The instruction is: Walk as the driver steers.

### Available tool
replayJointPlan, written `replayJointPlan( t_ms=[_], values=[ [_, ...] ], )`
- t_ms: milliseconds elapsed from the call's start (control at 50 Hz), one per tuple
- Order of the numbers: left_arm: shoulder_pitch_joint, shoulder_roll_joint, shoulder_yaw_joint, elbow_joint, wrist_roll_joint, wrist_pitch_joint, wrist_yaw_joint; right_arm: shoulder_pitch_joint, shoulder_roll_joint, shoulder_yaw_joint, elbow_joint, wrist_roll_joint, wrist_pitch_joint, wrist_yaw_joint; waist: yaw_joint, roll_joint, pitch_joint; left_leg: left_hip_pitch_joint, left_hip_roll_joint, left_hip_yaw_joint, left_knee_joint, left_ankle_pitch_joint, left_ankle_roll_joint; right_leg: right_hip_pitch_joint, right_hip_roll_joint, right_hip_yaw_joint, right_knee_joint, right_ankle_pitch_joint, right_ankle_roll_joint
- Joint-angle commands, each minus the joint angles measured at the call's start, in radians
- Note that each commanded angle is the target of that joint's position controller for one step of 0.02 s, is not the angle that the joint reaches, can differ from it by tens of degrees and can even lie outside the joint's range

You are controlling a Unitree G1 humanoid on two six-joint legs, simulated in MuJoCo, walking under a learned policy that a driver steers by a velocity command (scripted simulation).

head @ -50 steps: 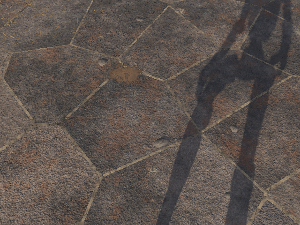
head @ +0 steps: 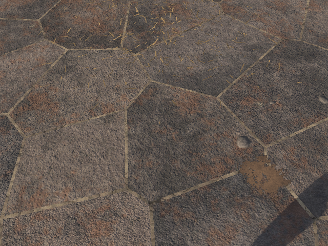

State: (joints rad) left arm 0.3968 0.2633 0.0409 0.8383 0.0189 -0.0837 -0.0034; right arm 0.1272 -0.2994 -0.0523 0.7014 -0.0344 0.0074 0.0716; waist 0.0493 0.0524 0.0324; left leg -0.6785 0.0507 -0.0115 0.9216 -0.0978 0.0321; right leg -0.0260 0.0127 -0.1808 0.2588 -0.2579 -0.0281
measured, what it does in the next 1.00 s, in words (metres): walks ahead, turning left: left foot, then right foot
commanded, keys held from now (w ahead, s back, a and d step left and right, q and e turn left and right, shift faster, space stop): w+q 0.68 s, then w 0.32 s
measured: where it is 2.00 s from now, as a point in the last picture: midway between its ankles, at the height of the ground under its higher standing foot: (98, 131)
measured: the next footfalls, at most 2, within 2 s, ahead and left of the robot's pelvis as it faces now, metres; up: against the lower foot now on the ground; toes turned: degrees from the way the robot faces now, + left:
left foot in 0.18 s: +0.25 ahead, +0.11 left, +0.00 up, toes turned +10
right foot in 0.70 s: +0.60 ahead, +0.04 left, +0.00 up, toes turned +27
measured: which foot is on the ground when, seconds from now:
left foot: up 0.00-0.16, down 0.18-0.70, up 0.72-1.00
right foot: down 0.00-0.16, up 0.18-0.68, down 0.70-1.00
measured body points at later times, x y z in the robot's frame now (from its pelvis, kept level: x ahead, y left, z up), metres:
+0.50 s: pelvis +0.27 +0.07 +0.00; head +0.30 +0.09 +0.45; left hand +0.37 +0.36 -0.11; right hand +0.37 -0.20 -0.11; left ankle +0.21 +0.10 -0.74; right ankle +0.45 -0.07 -0.68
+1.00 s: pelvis +0.55 +0.12 +0.00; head +0.57 +0.12 +0.45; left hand +0.42 +0.36 -0.12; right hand +0.81 -0.02 -0.11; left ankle +0.54 +0.28 -0.68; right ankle +0.56 +0.02 -0.74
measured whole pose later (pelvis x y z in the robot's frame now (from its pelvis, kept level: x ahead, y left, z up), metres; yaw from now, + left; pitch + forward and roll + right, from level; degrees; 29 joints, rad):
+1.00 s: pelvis +0.55 +0.12 +0.00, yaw +30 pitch +1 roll -1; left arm 0.40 0.26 0.04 0.85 0.01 -0.08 -0.02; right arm 0.18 -0.29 -0.04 0.75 -0.04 -0.02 0.05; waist 0.04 0.05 0.02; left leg -0.59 0.01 -0.07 0.92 -0.21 0.03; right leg -0.10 0.04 -0.07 0.29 -0.21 -0.05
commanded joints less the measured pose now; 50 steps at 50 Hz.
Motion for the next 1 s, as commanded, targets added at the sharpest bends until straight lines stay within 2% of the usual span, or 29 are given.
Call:
replayJointPlan(
  t_ms=[20, 80, 120, 140, 160, 180, 200, 220, 240, 260, 280, 320, 360, 400, 460, 560, 600, 640, 680, 700, 720, 740, 760, 780, 800, 840, 880, 940, 1000],
  values=[
    [-0.023, 0.133, 0.029, -0.051, -0.002, -0.015, 0.004, -0.119, -0.009, 0.012, -0.102, 0.000, -0.016, 0.015, -0.005, -0.141, 0.041, 0.036, 0.003, 0.062, -0.160, 0.067, 0.017, -0.029, -0.247, 0.057, -0.094, 0.417, -0.096],
    [0.016, 0.156, 0.035, -0.025, 0.001, 0.000, 0.013, -0.161, -0.019, 0.013, -0.123, -0.007, -0.015, 0.015, 0.002, -0.137, 0.049, 0.074, -0.021, 0.111, -0.258, -0.017, 0.059, 0.060, -0.274, 0.014, -0.036, 0.550, -0.080],
    [0.026, 0.185, 0.040, -0.013, 0.004, 0.013, 0.021, -0.121, -0.034, 0.005, -0.117, -0.014, -0.015, 0.004, -0.025, -0.155, 0.007, 0.172, -0.084, 0.152, -0.293, -0.126, 0.099, 0.108, -0.281, -0.027, 0.104, 0.862, -0.066],
    [0.028, 0.202, 0.043, -0.009, 0.005, 0.023, 0.024, -0.045, -0.050, -0.004, -0.098, -0.016, -0.018, -0.003, -0.060, -0.158, -0.044, 0.262, -0.125, 0.160, -0.314, -0.169, 0.124, 0.118, -0.281, -0.041, 0.238, 0.978, -0.064],
    [0.019, 0.209, 0.043, -0.015, 0.001, 0.031, 0.026, 0.099, -0.071, -0.019, -0.054, -0.023, -0.027, -0.013, -0.126, -0.134, -0.127, 0.449, -0.159, 0.149, -0.382, -0.147, 0.155, 0.054, -0.270, -0.061, 0.441, 0.942, -0.051],
    [0.017, 0.190, 0.037, -0.042, 0.006, 0.032, 0.024, 0.271, -0.140, -0.048, -0.004, -0.031, -0.030, -0.032, -0.197, -0.047, -0.236, 0.714, -0.057, -0.016, -0.425, -0.222, 0.201, -0.143, -0.244, -0.067, 0.729, 0.658, -0.021],
    [0.060, 0.060, 0.008, -0.121, 0.005, 0.028, -0.001, 0.238, -0.264, -0.076, -0.022, -0.014, -0.025, -0.047, -0.108, 0.210, -0.322, 1.033, 0.262, -0.553, -0.478, -0.233, 0.338, -0.608, -0.061, -0.030, 1.081, -0.285, 0.042],
    [-0.074, 0.150, 0.025, -0.150, 0.014, 0.022, -0.001, 0.303, -0.255, -0.080, -0.042, 0.017, -0.015, -0.055, -0.196, 0.065, -0.371, 1.042, 0.297, -0.764, -0.603, -0.181, 0.374, -0.726, -0.012, 0.178, 1.184, -0.280, 0.046],
    [-0.146, 0.142, 0.022, -0.174, 0.000, 0.012, -0.004, 0.258, -0.225, -0.073, -0.013, 0.020, -0.014, -0.066, -0.166, 0.015, -0.214, 0.942, 0.266, -0.577, -0.613, -0.068, 0.346, -0.785, -0.075, 0.212, 1.146, -0.158, 0.035],
    [-0.133, 0.127, 0.013, -0.164, -0.003, 0.002, -0.001, 0.217, -0.170, -0.059, -0.004, 0.026, -0.018, -0.070, -0.118, -0.030, -0.113, 0.787, 0.224, -0.470, -0.623, 0.070, 0.310, -0.729, -0.109, 0.203, 1.042, -0.090, 0.032],
    [-0.121, 0.124, 0.014, -0.151, 0.007, 0.009, 0.000, 0.175, -0.139, -0.049, -0.004, 0.026, -0.026, -0.071, -0.072, -0.052, -0.063, 0.675, 0.166, -0.388, -0.634, 0.175, 0.275, -0.659, -0.131, 0.206, 0.970, -0.082, 0.037],
    [-0.066, 0.118, 0.014, -0.137, 0.032, 0.045, -0.003, 0.135, -0.103, -0.035, -0.011, 0.033, -0.042, -0.067, -0.018, -0.037, -0.067, 0.556, 0.107, -0.304, -0.659, 0.279, 0.259, -0.545, -0.136, 0.208, 0.902, -0.091, 0.058],
    [-0.078, 0.097, 0.011, -0.142, 0.034, 0.066, -0.011, 0.159, -0.116, -0.039, 0.005, 0.034, -0.057, -0.062, -0.011, -0.038, -0.063, 0.514, 0.076, -0.276, -0.681, 0.284, 0.262, -0.543, -0.128, 0.191, 0.843, -0.060, 0.073],
    [-0.150, 0.085, 0.009, -0.165, 0.031, 0.072, -0.014, 0.196, -0.133, -0.045, 0.017, 0.030, -0.061, -0.061, -0.030, -0.030, -0.033, 0.495, 0.057, -0.279, -0.710, 0.211, 0.251, -0.587, -0.125, 0.183, 0.768, 0.021, 0.084],
    [-0.281, 0.084, 0.007, -0.202, 0.028, 0.071, -0.015, 0.261, -0.130, -0.047, 0.038, 0.032, -0.061, -0.062, -0.077, -0.011, 0.004, 0.534, 0.043, -0.300, -0.719, 0.158, 0.226, -0.656, -0.116, 0.189, 0.627, 0.145, 0.092],
    [-0.439, 0.082, -0.002, -0.251, 0.018, 0.056, -0.022, 0.358, -0.140, -0.051, 0.065, 0.026, -0.062, -0.071, -0.141, 0.003, 0.011, 0.649, 0.050, -0.338, -0.650, 0.266, 0.207, -0.676, -0.065, 0.192, 0.450, 0.221, 0.080],
    [-0.475, 0.087, -0.005, -0.270, 0.013, 0.046, -0.024, 0.371, -0.148, -0.053, 0.067, 0.021, -0.059, -0.078, -0.149, 0.012, 0.013, 0.677, 0.062, -0.364, -0.613, 0.325, 0.198, -0.642, -0.042, 0.193, 0.392, 0.204, 0.067],
    [-0.430, 0.104, -0.001, -0.265, 0.009, 0.038, -0.020, 0.337, -0.162, -0.056, 0.060, 0.019, -0.058, -0.086, -0.114, 0.028, 0.008, 0.656, 0.069, -0.389, -0.575, 0.360, 0.165, -0.518, -0.021, 0.204, 0.318, 0.162, 0.044],
    [-0.252, 0.143, 0.018, -0.212, 0.007, 0.028, -0.002, 0.277, -0.178, -0.057, 0.050, 0.020, -0.063, -0.080, -0.026, 0.022, -0.060, 0.581, 0.027, -0.375, -0.422, 0.511, 0.119, -0.233, 0.030, 0.182, 0.253, 0.093, 0.010],
    [-0.112, 0.177, 0.031, -0.179, 0.018, 0.015, 0.011, 0.267, -0.160, -0.051, 0.053, 0.029, -0.072, -0.071, 0.047, -0.034, -0.142, 0.515, -0.033, -0.311, -0.226, 0.474, 0.093, -0.029, -0.028, 0.216, 0.207, 0.110, -0.025],
    [0.057, 0.245, 0.046, -0.173, 0.040, 0.009, 0.029, 0.290, -0.073, -0.026, 0.027, 0.034, -0.083, -0.069, 0.094, -0.150, -0.304, 0.397, -0.089, -0.224, 0.065, 0.138, 0.074, 0.194, -0.282, 0.479, 0.178, -0.123, -0.076],
    [0.010, 0.319, 0.064, -0.167, 0.043, 0.022, 0.027, 0.420, -0.032, -0.018, 0.009, 0.050, -0.078, -0.068, -0.006, -0.396, -0.355, 0.123, -0.235, -0.135, 0.271, -0.460, 0.042, 0.314, -0.465, 0.968, 0.026, -0.161, -0.197],
    [-0.058, 0.213, 0.051, -0.172, 0.020, 0.030, 0.017, 0.384, -0.102, -0.023, 0.056, 0.011, -0.062, -0.078, -0.024, -0.194, -0.209, 0.047, -0.134, -0.151, 0.341, -0.377, 0.051, 0.182, -0.426, 0.947, 0.013, -0.275, -0.194],
    [-0.114, 0.134, 0.032, -0.174, 0.011, 0.028, 0.010, 0.309, -0.101, -0.024, 0.056, 0.005, -0.060, -0.068, -0.026, -0.099, -0.096, 0.069, -0.108, -0.140, 0.314, -0.284, 0.047, 0.050, -0.372, 0.777, 0.000, -0.218, -0.178],
    [-0.139, 0.099, 0.022, -0.162, 0.015, 0.025, 0.004, 0.263, -0.084, -0.019, 0.049, 0.005, -0.059, -0.061, -0.036, -0.071, -0.046, 0.088, -0.083, -0.129, 0.271, -0.244, 0.041, -0.027, -0.320, 0.645, -0.014, -0.081, -0.161],
    [-0.124, 0.091, 0.017, -0.127, 0.011, 0.010, 0.002, 0.245, -0.064, -0.014, 0.047, -0.004, -0.045, -0.046, -0.055, -0.142, -0.022, 0.130, -0.060, -0.113, 0.213, -0.232, 0.029, -0.099, -0.250, 0.482, -0.037, 0.121, -0.140],
    [-0.082, 0.099, 0.020, -0.095, 0.001, -0.011, -0.008, 0.235, -0.053, -0.010, 0.047, -0.007, -0.038, -0.039, -0.061, -0.154, -0.036, 0.130, -0.070, -0.106, 0.185, -0.224, 0.022, -0.095, -0.242, 0.420, -0.042, 0.284, -0.153],
    [-0.053, 0.111, 0.024, -0.062, -0.007, -0.022, -0.012, 0.130, -0.041, 0.001, 0.014, -0.012, -0.037, -0.029, -0.055, -0.150, -0.007, 0.047, -0.045, -0.082, 0.090, -0.146, 0.005, -0.080, -0.240, 0.347, -0.088, 0.326, -0.170],
    [-0.034, 0.104, 0.021, -0.035, -0.010, -0.015, -0.016, -0.004, -0.011, 0.025, -0.023, -0.009, -0.044, -0.016, -0.034, -0.150, 0.013, 0.082, -0.009, 0.002, -0.110, -0.023, -0.012, -0.109, -0.192, 0.253, -0.112, 0.347, -0.151]
  ],
)
Velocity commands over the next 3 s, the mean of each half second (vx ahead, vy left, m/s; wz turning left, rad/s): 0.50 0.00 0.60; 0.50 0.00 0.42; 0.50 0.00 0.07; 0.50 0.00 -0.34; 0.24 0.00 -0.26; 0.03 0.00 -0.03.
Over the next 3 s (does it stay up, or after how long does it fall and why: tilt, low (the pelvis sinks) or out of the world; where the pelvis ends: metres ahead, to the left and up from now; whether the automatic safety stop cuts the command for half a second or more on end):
stays up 1.21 0.46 0.00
